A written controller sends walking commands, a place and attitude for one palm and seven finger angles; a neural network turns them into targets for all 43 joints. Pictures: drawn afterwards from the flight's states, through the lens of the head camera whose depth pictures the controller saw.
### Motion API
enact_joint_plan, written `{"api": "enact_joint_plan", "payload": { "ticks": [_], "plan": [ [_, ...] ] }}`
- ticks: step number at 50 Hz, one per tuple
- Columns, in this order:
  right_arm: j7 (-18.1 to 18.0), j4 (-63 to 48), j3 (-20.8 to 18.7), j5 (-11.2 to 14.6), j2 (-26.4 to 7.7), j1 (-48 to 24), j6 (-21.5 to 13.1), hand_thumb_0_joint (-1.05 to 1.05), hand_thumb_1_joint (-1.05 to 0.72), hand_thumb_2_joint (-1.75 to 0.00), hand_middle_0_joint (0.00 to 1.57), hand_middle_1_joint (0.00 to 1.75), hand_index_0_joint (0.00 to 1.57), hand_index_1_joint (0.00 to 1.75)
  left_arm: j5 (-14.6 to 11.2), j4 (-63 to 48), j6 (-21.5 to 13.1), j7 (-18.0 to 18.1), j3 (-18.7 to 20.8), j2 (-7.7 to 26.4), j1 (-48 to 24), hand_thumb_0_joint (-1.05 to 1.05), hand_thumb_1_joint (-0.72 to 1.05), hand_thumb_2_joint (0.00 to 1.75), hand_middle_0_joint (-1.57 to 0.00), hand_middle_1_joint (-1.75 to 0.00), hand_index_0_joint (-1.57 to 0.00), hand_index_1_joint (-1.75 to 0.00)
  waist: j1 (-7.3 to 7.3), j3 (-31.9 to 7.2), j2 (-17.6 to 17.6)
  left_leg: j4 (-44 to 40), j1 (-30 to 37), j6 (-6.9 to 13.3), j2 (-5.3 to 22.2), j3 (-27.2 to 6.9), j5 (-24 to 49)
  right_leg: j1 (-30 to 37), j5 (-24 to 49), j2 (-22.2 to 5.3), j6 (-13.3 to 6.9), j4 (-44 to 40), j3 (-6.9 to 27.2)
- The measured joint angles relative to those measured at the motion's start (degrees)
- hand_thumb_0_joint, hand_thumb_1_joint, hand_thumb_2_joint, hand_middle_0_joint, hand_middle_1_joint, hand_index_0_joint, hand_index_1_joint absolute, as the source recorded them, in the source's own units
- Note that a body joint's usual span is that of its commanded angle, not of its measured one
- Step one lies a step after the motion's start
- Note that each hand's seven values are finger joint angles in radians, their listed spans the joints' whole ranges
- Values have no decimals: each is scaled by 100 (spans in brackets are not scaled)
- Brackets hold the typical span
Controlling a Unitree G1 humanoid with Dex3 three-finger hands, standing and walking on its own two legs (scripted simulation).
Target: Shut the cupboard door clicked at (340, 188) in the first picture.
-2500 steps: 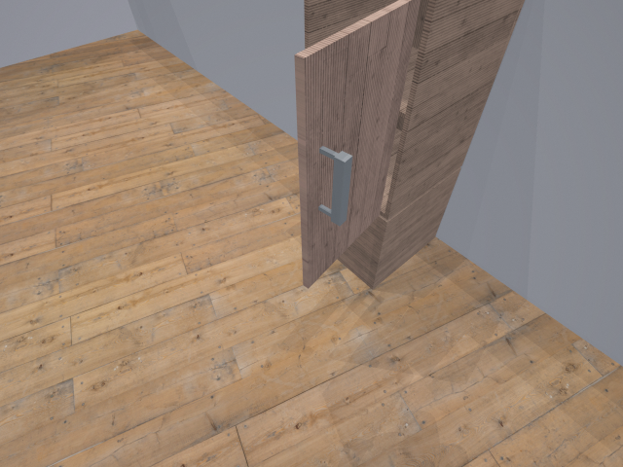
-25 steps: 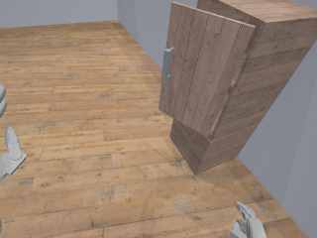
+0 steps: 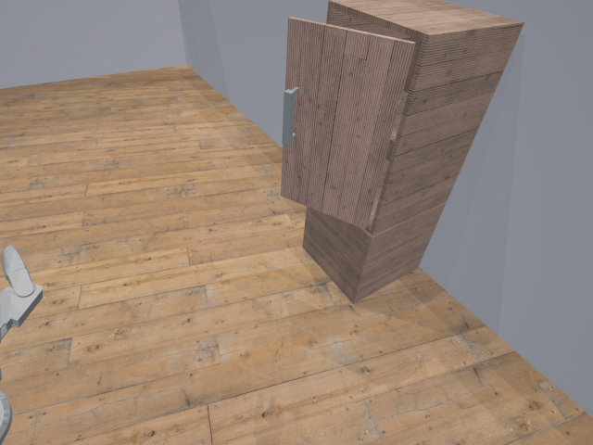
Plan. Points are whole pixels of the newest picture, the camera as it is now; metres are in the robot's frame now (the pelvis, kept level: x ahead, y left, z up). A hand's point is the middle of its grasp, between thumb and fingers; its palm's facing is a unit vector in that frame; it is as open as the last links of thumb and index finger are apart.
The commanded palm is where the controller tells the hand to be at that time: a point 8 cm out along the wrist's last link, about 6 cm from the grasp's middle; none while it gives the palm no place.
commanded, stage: stop stepping back and stand still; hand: left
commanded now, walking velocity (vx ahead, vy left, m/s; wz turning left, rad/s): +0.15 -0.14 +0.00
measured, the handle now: (291, 116) +1.02 +0.08 +0.00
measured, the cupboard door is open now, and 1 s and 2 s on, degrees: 28 28 28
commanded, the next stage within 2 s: let the arm hang, fingers relaxed in 1.00 s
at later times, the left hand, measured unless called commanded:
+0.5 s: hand (63, 307) +0.21 +0.27 +0.15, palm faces +0.45 -0.79 -0.42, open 7.4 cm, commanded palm +0.16 +0.30 +0.19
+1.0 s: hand (94, 263) +0.27 +0.27 +0.15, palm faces +0.33 -0.81 -0.48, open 7.4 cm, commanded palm +0.21 +0.31 +0.19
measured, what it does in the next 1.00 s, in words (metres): steps on the spot: left foot, then right foot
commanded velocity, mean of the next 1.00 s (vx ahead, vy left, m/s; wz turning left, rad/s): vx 0.03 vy -0.03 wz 0.00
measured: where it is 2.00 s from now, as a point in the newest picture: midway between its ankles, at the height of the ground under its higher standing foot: outside the picture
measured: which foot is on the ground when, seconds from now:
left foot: up 0.00-0.00, down 0.02-0.30, up 0.32-0.54, down 0.56-1.00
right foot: down 0.00-0.02, up 0.04-0.26, down 0.28-1.00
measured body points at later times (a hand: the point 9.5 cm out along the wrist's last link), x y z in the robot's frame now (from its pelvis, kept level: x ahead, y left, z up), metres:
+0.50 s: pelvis +0.01 +0.01 +0.01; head +0.00 +0.01 +0.46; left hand +0.18 +0.31 +0.17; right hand +0.13 -0.25 -0.09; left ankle +0.03 +0.13 -0.70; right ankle +0.00 -0.08 -0.73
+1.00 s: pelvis +0.05 +0.02 +0.01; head +0.07 +0.02 +0.46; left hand +0.25 +0.31 +0.18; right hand +0.20 -0.21 -0.09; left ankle +0.06 +0.13 -0.73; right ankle +0.00 -0.08 -0.73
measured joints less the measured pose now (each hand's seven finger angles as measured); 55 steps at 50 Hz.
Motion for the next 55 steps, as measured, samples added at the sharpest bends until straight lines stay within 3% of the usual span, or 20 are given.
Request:
{"api": "enact_joint_plan", "payload": {
  "ticks": [2, 4, 6, 8, 13, 15, 17, 19, 21, 25, 29, 31, 34, 39, 48, 55],
  "plan": [
    [-34, -12, -34, 19, 9, -170, -38, 2, -90, -89, 20, 30, 20, 30, -29, 90, 78, 30, -24, -54, -69, 1, 89, 90, -20, -30, -21, -30, -187, 223, -48, -333, 154, -71, -124, 63, 259, -296, -216, -131, 19, 559, 114],
    [-1, -112, 2, 2, 184, -359, -80, 2, -90, -89, 20, 30, 20, 30, -40, -15, 101, -19, 28, 7, 201, 1, 90, 90, -20, -30, -20, -30, -338, 458, -166, -329, 228, -60, -186, 220, 351, -622, -487, -74, 14, 1220, 302],
    [85, -210, 76, -35, 423, -423, -174, 2, -90, -89, 20, 30, 20, 30, -30, -314, 94, -133, 82, 189, 599, 1, 90, 90, -20, -30, -20, -30, -486, 576, -259, -493, 336, -52, -163, 294, 452, -890, -499, 45, 32, 1618, 274],
    [184, -284, 173, -51, 623, -397, -248, 2, -90, -89, 20, 30, 20, 30, -21, -725, 24, -218, 125, 398, 951, 2, 90, 90, -20, -30, -20, -30, -541, 640, -312, -659, 423, -74, -101, 306, 552, -996, -290, 134, 56, 1555, 121],
    [290, -415, 308, -59, 753, -317, -195, 2, -90, -89, 20, 30, 20, 30, 28, -1202, -331, -237, 384, 759, 1382, 2, 89, 90, -21, -30, -21, -30, -402, 634, -100, -495, 374, -172, 89, 310, 433, -530, 27, 235, 31, 325, -218],
    [286, -414, 276, -48, 675, -382, -102, 1, -90, -89, 20, 30, 20, 30, 60, -1002, -400, -200, 491, 795, 1277, 1, 89, 90, -21, -30, -21, -30, -303, 634, 108, -52, 183, -138, 158, 246, 101, -459, 383, 308, -186, 140, -240],
    [299, -303, 193, -27, 552, -511, 18, 1, -90, -89, 20, 30, 20, 30, 77, -652, -383, -159, 451, 658, 1060, 1, 89, 90, -21, -30, -21, -30, -217, 639, 289, 718, -135, -89, 57, 34, -322, -495, 411, 331, -332, 265, -272],
    [321, -185, 111, -7, 432, -620, 101, 2, -90, -89, 20, 30, 20, 30, 69, -285, -330, -119, 346, 386, 893, 1, 89, 90, -21, -30, -21, -30, -127, 625, 328, 1500, -462, -91, -128, -71, -366, -417, 382, 278, -332, 191, -221],
    [317, -166, 78, -7, 334, -688, 140, 2, -90, -89, 20, 30, 20, 30, 52, -19, -246, -91, 239, 105, 856, 1, 89, 90, -21, -30, -21, -30, -67, 634, 276, 1724, -625, -108, -213, -30, -192, -291, 424, 210, -291, 37, -132],
    [220, -272, 59, -29, 211, -751, 87, 2, -90, -89, 20, 30, 20, 30, 66, -15, -90, -79, -107, -224, 751, 1, 89, 90, -21, -30, -21, -30, -31, 770, 81, 708, -475, -57, -155, 85, 244, -43, 416, 102, -213, -115, -148],
    [130, -417, -5, -41, 137, -857, -48, 2, -90, -89, 20, 30, 20, 30, 67, -653, -111, -95, -362, -206, 595, 2, 89, 90, -21, -30, -21, -30, -21, 977, -41, -466, -22, -14, -102, 19, 973, 60, 160, 122, -114, 142, -283],
    [114, -493, -23, -27, 236, -974, -60, 2, -90, -89, 20, 30, 20, 30, 77, -922, -175, -93, -255, -19, 563, 2, 89, 90, -21, -30, -21, -30, 20, 1052, -231, -405, 31, -4, -165, 120, 918, 53, 65, 55, -47, 270, -148],
    [136, -679, 39, -32, 412, -1071, -149, 2, -90, -90, 20, 30, 20, 30, 62, -1096, -303, -99, 124, 345, 634, 2, 89, 90, -21, -30, -21, -30, -40, 1011, -324, -535, 74, 6, -231, 195, 835, 37, 56, 61, 11, 194, 73],
    [267, -801, 196, 49, 552, -1163, -187, 1, -90, -90, 20, 30, 20, 30, -33, -904, -357, -126, 442, 506, 760, 1, 89, 90, -21, -30, -21, -30, -77, 951, 41, -750, 87, -17, -141, 185, 871, 201, 289, 186, -15, -379, 81],
    [263, -687, 298, 116, 565, -1032, 136, 1, -90, -89, 20, 30, 20, 30, -110, -545, 83, -249, -129, 151, 1106, 1, 89, 90, -21, -30, -21, -30, -120, 836, 191, -837, 200, -19, -180, 283, 801, 232, 186, 143, 5, -355, 174],
    [177, -632, 224, 121, 433, -864, 189, 2, -90, -89, 20, 30, 20, 30, -106, -712, 17, -185, -49, 217, 1019, 1, 89, 90, -21, -30, -21, -30, -150, 750, 90, -810, 234, -56, -144, 225, 802, 306, 192, 183, -36, -380, 122]
  ]
}}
